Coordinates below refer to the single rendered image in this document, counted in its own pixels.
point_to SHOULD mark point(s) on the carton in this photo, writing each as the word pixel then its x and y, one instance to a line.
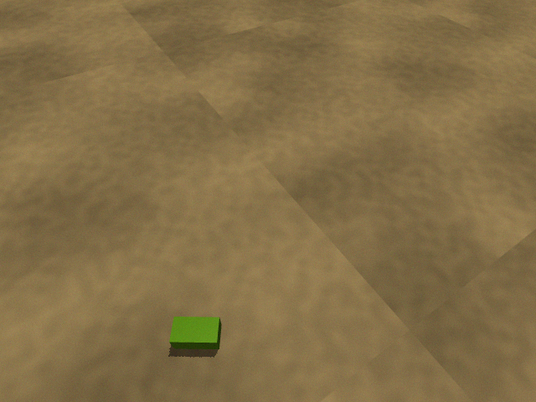
pixel 196 332

